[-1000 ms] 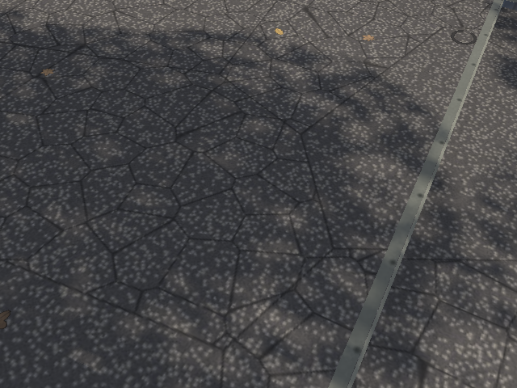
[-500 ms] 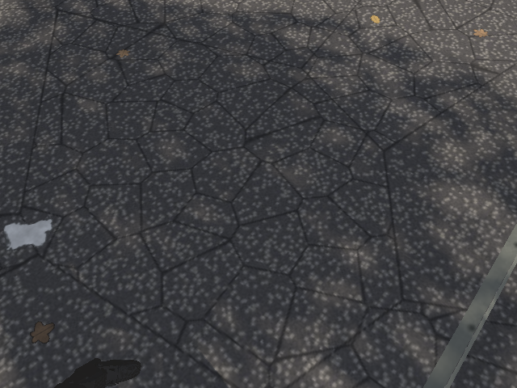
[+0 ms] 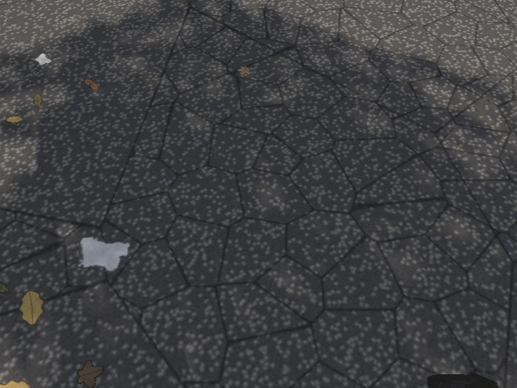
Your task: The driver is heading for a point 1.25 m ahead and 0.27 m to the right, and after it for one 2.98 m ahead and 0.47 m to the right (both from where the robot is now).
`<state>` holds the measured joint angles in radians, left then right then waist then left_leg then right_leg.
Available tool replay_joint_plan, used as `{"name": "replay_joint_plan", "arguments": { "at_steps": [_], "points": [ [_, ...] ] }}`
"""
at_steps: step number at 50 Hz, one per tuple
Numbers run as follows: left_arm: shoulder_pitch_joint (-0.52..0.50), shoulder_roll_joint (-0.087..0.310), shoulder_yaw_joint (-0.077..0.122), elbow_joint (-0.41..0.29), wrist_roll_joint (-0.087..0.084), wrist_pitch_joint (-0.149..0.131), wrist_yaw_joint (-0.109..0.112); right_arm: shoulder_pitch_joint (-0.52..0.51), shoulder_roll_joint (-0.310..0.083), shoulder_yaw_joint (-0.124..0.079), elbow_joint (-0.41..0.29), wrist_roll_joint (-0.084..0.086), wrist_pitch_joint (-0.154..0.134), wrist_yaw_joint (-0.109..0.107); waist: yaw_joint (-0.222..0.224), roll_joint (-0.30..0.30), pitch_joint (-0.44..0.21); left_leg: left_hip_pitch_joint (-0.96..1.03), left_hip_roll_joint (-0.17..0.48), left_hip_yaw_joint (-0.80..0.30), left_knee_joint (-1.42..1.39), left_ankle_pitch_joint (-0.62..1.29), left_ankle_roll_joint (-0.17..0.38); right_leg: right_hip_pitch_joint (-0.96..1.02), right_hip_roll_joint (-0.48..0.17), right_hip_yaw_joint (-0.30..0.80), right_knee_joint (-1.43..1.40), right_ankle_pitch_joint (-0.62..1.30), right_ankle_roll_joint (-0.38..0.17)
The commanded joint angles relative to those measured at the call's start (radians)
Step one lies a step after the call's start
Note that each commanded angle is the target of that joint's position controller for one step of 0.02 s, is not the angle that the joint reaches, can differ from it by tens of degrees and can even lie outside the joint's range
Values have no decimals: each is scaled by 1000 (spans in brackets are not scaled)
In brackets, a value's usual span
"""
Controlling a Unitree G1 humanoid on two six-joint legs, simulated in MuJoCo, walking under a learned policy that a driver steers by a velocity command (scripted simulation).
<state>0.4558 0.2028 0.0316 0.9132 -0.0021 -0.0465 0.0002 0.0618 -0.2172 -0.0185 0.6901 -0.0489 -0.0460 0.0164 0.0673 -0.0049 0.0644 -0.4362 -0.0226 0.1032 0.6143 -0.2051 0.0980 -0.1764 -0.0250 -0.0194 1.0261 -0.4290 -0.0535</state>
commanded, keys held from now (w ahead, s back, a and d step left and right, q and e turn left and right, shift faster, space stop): w+e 0.70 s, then w+q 0.30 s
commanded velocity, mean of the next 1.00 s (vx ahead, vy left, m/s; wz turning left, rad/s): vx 0.50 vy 0.00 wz -0.35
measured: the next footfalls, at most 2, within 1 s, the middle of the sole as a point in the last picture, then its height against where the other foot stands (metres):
right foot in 0.46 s outside the picture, level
left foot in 1.00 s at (320, 276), level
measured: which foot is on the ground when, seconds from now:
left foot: down 0.00-0.44, up 0.46-0.98, down 1.00-1.00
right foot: up 0.00-0.44, down 0.46-1.00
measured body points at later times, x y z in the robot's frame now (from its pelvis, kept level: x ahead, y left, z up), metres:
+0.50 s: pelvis +0.28 -0.05 -0.01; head +0.31 -0.06 +0.44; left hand +0.51 +0.14 -0.11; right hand +0.21 -0.30 -0.15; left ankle +0.10 +0.08 -0.66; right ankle +0.35 -0.11 -0.72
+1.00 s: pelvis +0.56 -0.11 +0.00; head +0.59 -0.12 +0.45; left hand +0.64 +0.15 -0.14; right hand +0.65 -0.40 -0.10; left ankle +0.71 -0.09 -0.72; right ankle +0.36 -0.11 -0.72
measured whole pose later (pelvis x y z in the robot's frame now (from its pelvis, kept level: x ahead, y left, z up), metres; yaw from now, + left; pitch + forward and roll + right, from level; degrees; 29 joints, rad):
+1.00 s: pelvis +0.56 -0.11 +0.00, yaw -22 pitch +1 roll -1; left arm 0.43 0.27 0.04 0.91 0.03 -0.07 0.01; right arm 0.09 -0.24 -0.01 0.73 -0.03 -0.04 0.03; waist 0.06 0.01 0.04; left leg -0.48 -0.02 0.07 0.53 -0.10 0.10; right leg 0.13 0.10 0.04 0.34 -0.44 -0.09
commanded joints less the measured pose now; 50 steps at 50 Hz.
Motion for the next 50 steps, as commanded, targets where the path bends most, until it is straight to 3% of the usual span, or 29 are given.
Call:
{"name": "replay_joint_plan", "arguments": {
  "at_steps": [1,3,6,11,16,20,21,22,23,24,25,26,27,28,30,32,35,38,42,44,46,47,49,50],
  "points": [
    [-31,110,29,-89,0,-12,0,222,-121,-47,35,19,-25,-16,-95,50,-120,437,343,-383,-344,204,135,-424,-43,65,215,89,-18],
    [-8,95,32,-68,23,16,-13,202,-85,-35,45,22,-46,-20,-52,64,-86,315,302,-269,-397,240,89,-345,-63,70,173,116,-5],
    [-69,68,35,-85,30,41,-33,234,-97,-40,77,35,-77,-23,-33,58,-48,302,280,-164,-451,309,74,-402,-66,57,134,185,3],
    [-257,53,27,-149,33,42,-53,295,-83,-37,123,34,-75,-28,-59,66,15,339,231,7,-473,368,48,-516,-69,15,-62,383,18],
    [-424,53,9,-215,38,36,-74,369,-129,-45,165,32,-63,-41,-106,62,52,430,261,94,-456,501,22,-452,-36,-92,-334,437,-23],
    [-358,90,23,-213,43,38,-62,367,-185,-54,184,27,-38,-58,-59,103,-22,564,283,151,-224,1020,0,-319,70,-158,-383,253,-101],
    [-282,107,33,-195,42,35,-56,358,-203,-59,183,24,-26,-59,-24,110,-67,563,287,155,-91,1073,4,-234,100,-156,-399,197,-127],
    [-173,135,49,-164,45,26,-47,350,-216,-62,178,23,-17,-57,23,97,-131,515,284,152,92,987,3,-95,127,-135,-455,175,-154],
    [-25,191,75,-120,56,20,-31,328,-215,-62,159,25,-15,-52,99,28,-206,344,253,161,369,732,-22,134,73,-21,-533,150,-196],
    [-38,316,107,-128,58,25,-17,376,-80,-35,93,37,-22,-32,17,-209,-277,-108,74,137,752,-192,-82,452,-246,478,-556,177,-343],
    [-22,325,112,-146,19,35,-20,267,-146,-46,47,34,-35,-26,64,-122,-350,-277,-24,-97,904,-316,-96,495,-319,808,-720,175,-421],
    [-71,290,103,-136,12,38,-10,189,-146,-41,22,37,-50,-20,44,-43,-197,-357,55,-155,858,-201,-84,395,-302,639,-751,223,-380],
    [-108,235,89,-130,8,35,-6,190,-144,-36,24,40,-62,-19,1,16,-113,-311,90,-145,759,-129,-81,259,-267,537,-764,325,-335],
    [-148,198,78,-130,10,27,-4,200,-142,-38,36,32,-58,-21,-45,54,-62,-250,116,-146,678,-110,-86,153,-210,444,-771,443,-287],
    [-181,164,63,-136,3,8,-2,238,-129,-35,41,3,-19,-15,-93,36,-72,-145,131,-148,594,-108,-114,50,-140,338,-788,571,-257],
    [-154,188,66,-127,-1,-11,-7,230,-111,-31,32,-4,7,-8,-102,23,-76,-143,130,-126,526,-95,-136,16,-103,294,-796,636,-253],
    [-95,210,72,-117,2,-15,-8,112,-105,-25,-11,0,18,-4,-66,-12,-43,-207,131,-105,388,16,-156,6,-72,285,-819,599,-223],
    [-34,182,59,-93,1,-20,-8,28,-95,-17,-24,6,14,4,-21,-47,-36,-224,127,-83,210,160,-142,83,-60,231,-826,651,-167],
    [30,187,49,-68,13,-30,-3,-86,-99,-12,-51,21,7,12,33,-57,-20,-241,107,-54,70,227,-96,213,-97,199,-824,709,-133],
    [39,192,45,-57,25,-31,3,-120,-106,-12,-64,24,2,17,37,-61,1,-241,92,-49,19,199,-65,266,-130,189,-824,720,-134],
    [14,202,44,-50,34,-32,12,-93,-119,-17,-60,26,-2,21,4,-68,12,-179,65,-47,-28,129,-25,290,-160,158,-800,817,-121],
    [-12,210,43,-51,36,-34,16,-43,-127,-22,-44,27,-3,19,-26,-71,-4,-98,33,-36,-48,86,-4,286,-160,129,-754,958,-107],
    [-38,228,45,-46,43,-30,19,167,-157,-42,27,27,-8,6,-119,-62,-108,136,-48,-10,-97,33,40,288,-138,71,-503,1194,-80],
    [-49,227,41,-53,39,-30,21,324,-182,-54,73,15,-15,-3,-190,-36,-186,350,-11,-65,-131,56,77,173,-109,34,-289,1080,-64]
  ]
}}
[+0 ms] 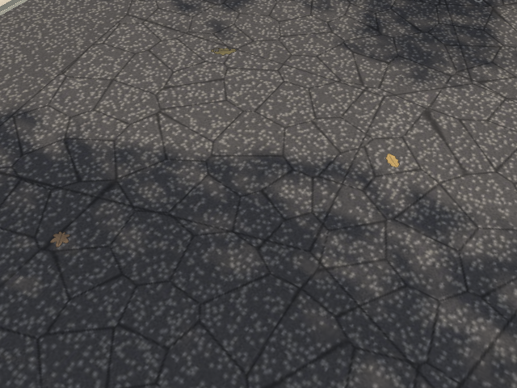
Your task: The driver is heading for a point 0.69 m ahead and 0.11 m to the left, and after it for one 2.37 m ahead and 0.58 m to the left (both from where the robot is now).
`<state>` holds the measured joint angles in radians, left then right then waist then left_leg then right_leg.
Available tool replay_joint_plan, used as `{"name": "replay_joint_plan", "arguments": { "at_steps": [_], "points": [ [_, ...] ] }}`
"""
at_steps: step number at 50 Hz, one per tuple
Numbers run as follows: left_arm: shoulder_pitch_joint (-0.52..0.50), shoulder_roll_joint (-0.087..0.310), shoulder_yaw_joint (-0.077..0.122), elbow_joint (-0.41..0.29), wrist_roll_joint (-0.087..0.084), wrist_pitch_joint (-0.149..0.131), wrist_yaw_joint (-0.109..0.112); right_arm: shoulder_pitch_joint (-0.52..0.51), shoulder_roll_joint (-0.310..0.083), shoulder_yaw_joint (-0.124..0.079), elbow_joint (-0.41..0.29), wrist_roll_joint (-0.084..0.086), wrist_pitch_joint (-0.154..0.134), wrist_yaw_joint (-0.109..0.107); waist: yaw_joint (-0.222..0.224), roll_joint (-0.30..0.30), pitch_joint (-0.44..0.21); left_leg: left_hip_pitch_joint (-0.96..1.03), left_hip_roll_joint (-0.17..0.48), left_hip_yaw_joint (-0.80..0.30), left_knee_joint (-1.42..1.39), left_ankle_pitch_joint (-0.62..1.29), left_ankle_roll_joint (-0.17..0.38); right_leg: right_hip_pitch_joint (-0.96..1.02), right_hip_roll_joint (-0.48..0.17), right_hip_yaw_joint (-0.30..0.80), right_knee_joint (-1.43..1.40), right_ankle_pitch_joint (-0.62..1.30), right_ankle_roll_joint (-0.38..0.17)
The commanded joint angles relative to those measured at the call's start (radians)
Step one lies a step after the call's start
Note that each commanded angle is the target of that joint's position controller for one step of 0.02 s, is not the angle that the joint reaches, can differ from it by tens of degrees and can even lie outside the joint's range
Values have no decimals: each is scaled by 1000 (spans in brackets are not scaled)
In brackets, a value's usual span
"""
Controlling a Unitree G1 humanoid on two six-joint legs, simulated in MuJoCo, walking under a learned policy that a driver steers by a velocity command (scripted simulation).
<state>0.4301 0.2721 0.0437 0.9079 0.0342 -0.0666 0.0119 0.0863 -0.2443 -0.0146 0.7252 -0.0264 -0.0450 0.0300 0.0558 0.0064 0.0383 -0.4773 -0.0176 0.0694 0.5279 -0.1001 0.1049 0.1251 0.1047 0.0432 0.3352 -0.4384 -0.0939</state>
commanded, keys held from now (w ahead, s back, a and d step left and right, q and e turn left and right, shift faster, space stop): w+q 0.52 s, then w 0.48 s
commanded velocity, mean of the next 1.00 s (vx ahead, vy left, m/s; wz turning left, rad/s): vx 0.50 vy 0.00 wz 0.35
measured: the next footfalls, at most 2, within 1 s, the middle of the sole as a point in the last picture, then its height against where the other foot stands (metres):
right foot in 0.54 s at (296, 381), level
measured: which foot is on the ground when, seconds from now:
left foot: down 0.00-0.56, up 0.58-1.00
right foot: down 0.00-0.02, up 0.04-0.52, down 0.54-1.00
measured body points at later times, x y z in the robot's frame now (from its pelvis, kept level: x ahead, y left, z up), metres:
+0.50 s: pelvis +0.27 +0.02 +0.01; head +0.30 +0.04 +0.46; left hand +0.45 +0.29 -0.07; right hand +0.30 -0.26 -0.11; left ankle +0.13 +0.08 -0.72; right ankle +0.44 -0.06 -0.70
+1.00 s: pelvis +0.51 +0.10 +0.02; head +0.53 +0.12 +0.46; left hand +0.36 +0.32 -0.12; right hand +0.80 -0.01 -0.07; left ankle +0.58 +0.24 -0.71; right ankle +0.45 -0.05 -0.72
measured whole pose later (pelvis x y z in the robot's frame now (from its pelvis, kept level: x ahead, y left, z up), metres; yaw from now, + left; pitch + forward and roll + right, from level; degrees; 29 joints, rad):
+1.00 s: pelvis +0.51 +0.10 +0.02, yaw +24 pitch +2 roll -2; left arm 0.47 0.25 0.03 0.93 0.01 -0.08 -0.02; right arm 0.04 -0.24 0.00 0.72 -0.04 -0.04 0.04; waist 0.09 0.02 0.02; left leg -0.49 0.03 0.04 0.56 -0.15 0.06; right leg 0.03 0.03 -0.05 0.28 -0.33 -0.01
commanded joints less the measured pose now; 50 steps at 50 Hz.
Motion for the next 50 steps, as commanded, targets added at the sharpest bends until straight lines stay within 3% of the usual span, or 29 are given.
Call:
{"name": "replay_joint_plan", "arguments": {
  "at_steps": [1,2,3,4,5,6,9,11,16,21,24,26,27,28,29,30,31,32,34,36,40,43,45,48,50],
  "points": [
    [11,101,11,-90,-23,-16,5,424,-257,-88,52,-26,-18,-28,-190,111,-275,658,230,-412,-65,-125,176,-416,-137,-99,768,699,21],
    [47,99,15,-95,-20,-21,-4,392,-264,-94,62,4,-4,-17,-128,258,-326,761,374,-850,-216,-58,281,-673,25,-51,1010,-39,46],
    [-18,124,14,-110,8,-22,-6,294,-231,-90,45,28,0,-7,-101,118,-197,665,343,-770,-237,-139,269,-770,-55,42,1047,17,37],
    [-96,127,10,-127,4,-30,-13,239,-183,-81,33,28,2,-6,-99,31,-101,538,314,-636,-254,-122,251,-782,-100,36,1007,90,40],
    [-129,112,6,-140,2,-32,-18,219,-152,-72,38,21,2,-8,-75,-13,-35,428,265,-552,-281,-56,217,-759,-135,28,930,117,44],
    [-138,105,4,-153,10,-20,-19,220,-138,-67,50,22,-3,-12,-50,-9,-12,361,224,-496,-294,22,192,-727,-157,29,867,121,58],
    [-119,75,-8,-155,20,20,-24,245,-152,-70,66,27,-20,-14,-26,31,-36,289,160,-403,-319,148,181,-674,-169,-2,770,133,101],
    [-185,68,-13,-180,19,27,-26,270,-171,-77,73,28,-20,-18,-37,35,-18,265,136,-380,-344,124,177,-710,-177,-20,687,193,127],
    [-385,59,-20,-245,10,27,-30,365,-177,-85,91,31,-12,-22,-110,47,-2,337,101,-384,-325,161,118,-777,-169,-28,452,393,158],
    [-518,60,-30,-299,-1,12,-34,433,-180,-90,95,14,-5,-34,-159,62,-5,455,117,-438,-232,306,112,-786,-125,-26,315,393,142],
    [-467,86,-24,-299,-7,-1,-30,379,-200,-96,75,8,-3,-44,-113,80,-17,436,130,-480,-165,357,77,-627,-97,-7,208,326,109],
    [-274,128,-5,-244,-8,-15,-12,319,-213,-97,61,14,-11,-36,-16,55,-97,354,74,-458,13,451,33,-324,-67,-17,113,298,70],
    [-134,184,13,-221,9,-27,4,320,-178,-86,53,27,-21,-25,44,-22,-206,273,22,-390,224,342,7,-110,-194,90,89,226,23],
    [-27,259,33,-223,30,-23,19,378,-89,-64,23,54,-28,-25,51,-178,-339,49,-85,-255,502,-96,-26,137,-456,436,43,50,-54],
    [-59,275,44,-208,16,-5,13,446,-117,-64,17,32,-22,-27,-12,-307,-348,-113,-122,-195,640,-452,-30,133,-546,761,-50,25,-141],
    [-122,171,28,-217,5,1,5,415,-150,-68,57,5,-7,-31,-33,-125,-193,-158,-45,-211,705,-363,-26,0,-504,659,-52,-44,-137],
    [-162,101,12,-216,-3,-2,-3,342,-137,-64,55,-4,-6,-21,-28,-36,-95,-142,-24,-203,677,-290,-31,-120,-444,509,-73,17,-120],
    [-186,75,5,-208,1,-5,-6,305,-119,-60,45,-5,-4,-14,-44,-45,-50,-125,0,-194,629,-256,-37,-192,-391,396,-100,115,-94],
    [-161,76,4,-173,-3,-21,-9,287,-109,-56,41,-17,10,0,-61,-109,-29,-89,14,-183,581,-243,-51,-252,-332,264,-120,315,-80],
    [-120,87,8,-144,-14,-40,-18,272,-104,-53,34,-18,16,6,-69,-111,-49,-92,7,-178,552,-223,-59,-243,-328,211,-126,453,-96],
    [-86,97,14,-106,-21,-42,-22,115,-84,-34,-17,-20,14,17,-56,-97,-8,-162,51,-127,392,-97,-85,-246,-313,117,-189,464,-107],
    [-47,102,16,-76,-25,-36,-27,-9,-55,-11,-51,-12,7,25,-26,-103,8,-83,67,-54,203,3,-91,-277,-279,43,-195,502,-87],
    [-8,122,21,-54,-24,-33,-29,-58,-61,-7,-63,-6,5,24,-10,-103,8,-30,56,-26,126,11,-83,-261,-289,34,-177,531,-77],
    [22,144,26,-27,-20,-22,-25,-76,-84,-11,-74,-5,0,12,-14,-103,15,20,41,-10,58,-42,-49,-199,-332,50,-126,596,-66],
    [20,149,26,-12,-24,-13,-21,30,-95,-20,-39,-15,-10,-1,-71,-79,-27,184,-1,9,-37,-65,-18,-184,-313,13,28,775,-42]
  ]
}}
Velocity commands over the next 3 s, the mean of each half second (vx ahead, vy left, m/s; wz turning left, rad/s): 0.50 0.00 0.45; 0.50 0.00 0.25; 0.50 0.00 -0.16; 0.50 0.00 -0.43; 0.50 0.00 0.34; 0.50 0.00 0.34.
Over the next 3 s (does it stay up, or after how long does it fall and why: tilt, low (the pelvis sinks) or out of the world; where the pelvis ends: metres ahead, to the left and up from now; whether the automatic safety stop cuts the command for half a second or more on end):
stays up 1.55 0.36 0.03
